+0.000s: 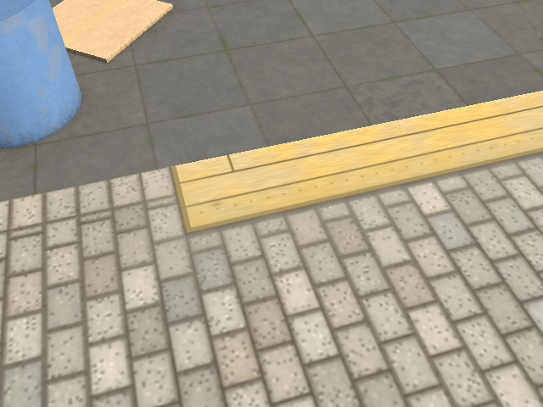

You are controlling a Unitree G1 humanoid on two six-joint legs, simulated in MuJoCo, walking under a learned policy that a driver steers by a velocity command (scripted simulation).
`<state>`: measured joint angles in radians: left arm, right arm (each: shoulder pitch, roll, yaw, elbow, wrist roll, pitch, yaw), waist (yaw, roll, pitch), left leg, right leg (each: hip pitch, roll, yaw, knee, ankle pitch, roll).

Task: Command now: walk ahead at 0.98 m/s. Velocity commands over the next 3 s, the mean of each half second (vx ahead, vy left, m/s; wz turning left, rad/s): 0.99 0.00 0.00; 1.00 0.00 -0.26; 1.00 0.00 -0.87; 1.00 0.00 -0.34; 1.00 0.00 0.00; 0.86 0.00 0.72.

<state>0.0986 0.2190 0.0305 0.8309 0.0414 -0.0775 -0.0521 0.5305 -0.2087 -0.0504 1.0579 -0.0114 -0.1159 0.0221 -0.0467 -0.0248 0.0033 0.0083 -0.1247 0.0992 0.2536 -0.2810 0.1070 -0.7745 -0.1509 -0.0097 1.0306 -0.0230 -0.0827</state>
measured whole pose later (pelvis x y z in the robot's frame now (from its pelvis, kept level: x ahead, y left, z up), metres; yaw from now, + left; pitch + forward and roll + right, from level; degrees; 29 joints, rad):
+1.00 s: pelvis +0.97 +0.02 -0.01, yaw -9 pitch +0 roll +1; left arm 0.09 0.25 0.02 0.79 0.01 -0.04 -0.05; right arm 0.51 -0.23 -0.03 1.01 -0.01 -0.14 0.01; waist -0.04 -0.03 0.03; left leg 0.16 -0.10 0.23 0.19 -0.36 0.07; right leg -0.80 -0.08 -0.08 0.89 0.09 -0.13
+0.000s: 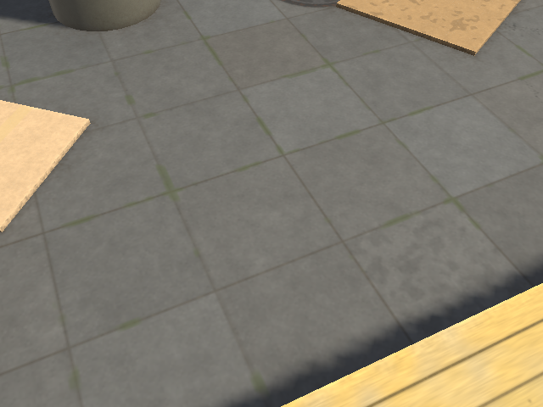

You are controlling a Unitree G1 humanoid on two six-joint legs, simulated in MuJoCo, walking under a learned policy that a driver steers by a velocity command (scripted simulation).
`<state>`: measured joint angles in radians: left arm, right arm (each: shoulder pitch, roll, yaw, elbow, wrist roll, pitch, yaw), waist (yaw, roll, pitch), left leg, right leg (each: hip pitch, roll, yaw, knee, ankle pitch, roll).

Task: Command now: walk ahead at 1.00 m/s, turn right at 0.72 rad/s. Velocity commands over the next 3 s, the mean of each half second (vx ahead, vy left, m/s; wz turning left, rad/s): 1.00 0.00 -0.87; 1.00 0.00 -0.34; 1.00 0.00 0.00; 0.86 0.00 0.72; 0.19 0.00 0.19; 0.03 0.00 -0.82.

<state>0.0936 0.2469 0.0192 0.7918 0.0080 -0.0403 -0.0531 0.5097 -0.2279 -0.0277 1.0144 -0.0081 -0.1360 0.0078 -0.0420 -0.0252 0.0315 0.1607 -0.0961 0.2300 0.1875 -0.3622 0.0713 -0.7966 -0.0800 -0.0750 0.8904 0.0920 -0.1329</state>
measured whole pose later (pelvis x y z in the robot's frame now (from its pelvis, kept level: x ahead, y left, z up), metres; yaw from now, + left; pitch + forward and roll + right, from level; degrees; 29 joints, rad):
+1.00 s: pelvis +0.90 -0.13 -0.16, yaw -36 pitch +3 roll +1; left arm -0.15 0.22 -0.05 0.65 0.03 -0.07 -0.04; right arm 0.65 -0.19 -0.02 1.05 -0.01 -0.10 0.01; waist -0.14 -0.01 0.02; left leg 0.23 -0.08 -0.01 0.13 -0.37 0.06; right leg -0.65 0.01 -0.09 0.61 -0.05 -0.14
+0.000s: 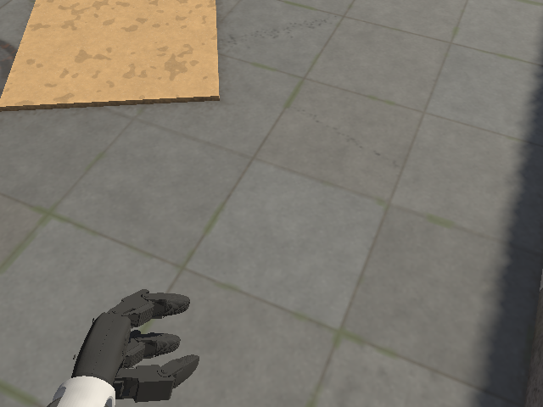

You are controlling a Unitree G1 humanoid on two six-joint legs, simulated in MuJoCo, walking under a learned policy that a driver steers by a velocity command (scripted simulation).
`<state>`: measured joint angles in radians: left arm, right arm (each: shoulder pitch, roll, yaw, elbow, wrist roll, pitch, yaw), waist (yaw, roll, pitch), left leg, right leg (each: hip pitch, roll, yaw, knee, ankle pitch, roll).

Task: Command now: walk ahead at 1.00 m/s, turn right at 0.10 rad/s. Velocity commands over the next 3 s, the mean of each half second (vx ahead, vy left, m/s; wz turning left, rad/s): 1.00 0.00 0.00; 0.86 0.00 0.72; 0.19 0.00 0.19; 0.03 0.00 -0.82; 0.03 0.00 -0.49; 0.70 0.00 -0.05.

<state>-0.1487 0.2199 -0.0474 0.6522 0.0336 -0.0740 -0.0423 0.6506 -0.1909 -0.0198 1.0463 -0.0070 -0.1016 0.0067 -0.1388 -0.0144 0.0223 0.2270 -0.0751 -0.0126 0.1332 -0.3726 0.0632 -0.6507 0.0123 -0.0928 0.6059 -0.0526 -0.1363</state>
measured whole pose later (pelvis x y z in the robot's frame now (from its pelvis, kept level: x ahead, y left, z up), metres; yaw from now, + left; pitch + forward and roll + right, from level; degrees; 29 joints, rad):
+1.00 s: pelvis +0.95 +0.08 +0.01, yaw +26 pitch +1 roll +0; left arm 0.07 0.27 0.01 0.68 0.03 -0.09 0.01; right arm 0.32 -0.35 -0.09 0.77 0.04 -0.02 -0.02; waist -0.06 0.03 0.09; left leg -0.38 -0.05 -0.08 1.32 -0.47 0.00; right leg -0.41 -0.06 -0.07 0.57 -0.18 0.01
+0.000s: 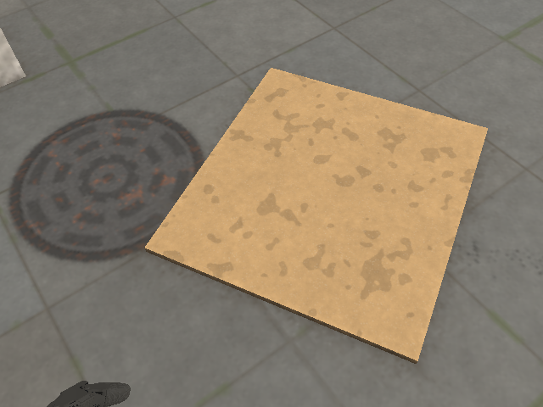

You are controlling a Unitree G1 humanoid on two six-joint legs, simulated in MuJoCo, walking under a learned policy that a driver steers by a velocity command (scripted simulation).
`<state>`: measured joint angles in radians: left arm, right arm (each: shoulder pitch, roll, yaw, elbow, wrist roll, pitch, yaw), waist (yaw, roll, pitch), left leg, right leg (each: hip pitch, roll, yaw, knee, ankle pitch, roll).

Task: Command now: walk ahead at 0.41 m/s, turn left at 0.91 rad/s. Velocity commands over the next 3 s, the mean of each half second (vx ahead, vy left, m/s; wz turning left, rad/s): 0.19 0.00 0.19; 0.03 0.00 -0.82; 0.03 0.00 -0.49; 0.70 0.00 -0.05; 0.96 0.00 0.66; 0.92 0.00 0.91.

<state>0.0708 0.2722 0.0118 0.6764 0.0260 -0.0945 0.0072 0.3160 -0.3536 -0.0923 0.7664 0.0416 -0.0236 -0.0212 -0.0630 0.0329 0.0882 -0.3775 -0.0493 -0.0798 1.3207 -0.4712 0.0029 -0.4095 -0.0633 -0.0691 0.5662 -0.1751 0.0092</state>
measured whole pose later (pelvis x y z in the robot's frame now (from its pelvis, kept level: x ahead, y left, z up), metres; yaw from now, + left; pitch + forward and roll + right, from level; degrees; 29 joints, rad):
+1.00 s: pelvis +0.22 -0.07 +0.02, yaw -24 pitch +4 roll +4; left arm 0.23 0.32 0.10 0.66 -0.02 0.03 0.05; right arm 0.01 -0.31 -0.11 0.75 0.00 0.00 -0.05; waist 0.01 0.02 0.04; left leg -0.59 -0.06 -0.13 0.94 -0.28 -0.06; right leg -0.33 0.07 0.17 0.47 -0.19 -0.07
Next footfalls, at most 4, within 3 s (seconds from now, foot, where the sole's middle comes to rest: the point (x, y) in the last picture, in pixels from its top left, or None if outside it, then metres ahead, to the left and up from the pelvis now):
0.28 left None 0.31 0.12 -0.76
0.70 right None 0.25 -0.15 -0.76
1.26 left None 0.39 0.02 -0.76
1.62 right None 0.20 -0.15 -0.76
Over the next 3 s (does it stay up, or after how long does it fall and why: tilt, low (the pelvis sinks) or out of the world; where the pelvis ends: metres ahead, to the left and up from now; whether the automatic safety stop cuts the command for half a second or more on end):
stays up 1.26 -0.48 -0.01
